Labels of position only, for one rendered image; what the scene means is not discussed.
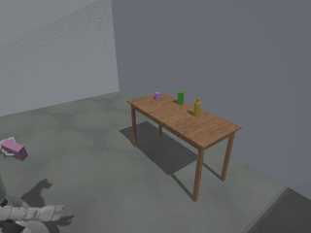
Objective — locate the left robot hand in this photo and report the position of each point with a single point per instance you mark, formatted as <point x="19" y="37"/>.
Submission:
<point x="5" y="154"/>

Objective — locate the robot thigh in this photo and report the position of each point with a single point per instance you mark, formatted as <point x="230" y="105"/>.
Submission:
<point x="17" y="202"/>
<point x="23" y="226"/>

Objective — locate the right robot forearm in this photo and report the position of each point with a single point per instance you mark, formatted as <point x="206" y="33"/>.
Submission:
<point x="19" y="213"/>

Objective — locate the robot right thigh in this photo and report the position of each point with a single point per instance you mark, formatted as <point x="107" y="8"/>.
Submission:
<point x="23" y="226"/>

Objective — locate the right robot hand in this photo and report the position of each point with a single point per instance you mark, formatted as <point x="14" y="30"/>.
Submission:
<point x="47" y="213"/>

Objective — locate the sponge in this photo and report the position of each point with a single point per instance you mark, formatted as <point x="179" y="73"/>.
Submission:
<point x="14" y="148"/>

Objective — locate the robot left thigh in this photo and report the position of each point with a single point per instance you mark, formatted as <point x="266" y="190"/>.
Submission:
<point x="17" y="202"/>

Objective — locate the table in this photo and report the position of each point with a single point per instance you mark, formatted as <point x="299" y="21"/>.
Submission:
<point x="202" y="132"/>

